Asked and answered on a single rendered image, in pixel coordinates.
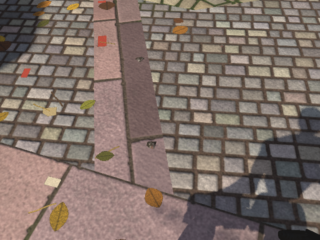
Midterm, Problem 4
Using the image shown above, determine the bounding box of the robot right hand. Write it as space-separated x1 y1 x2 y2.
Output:
278 229 320 240

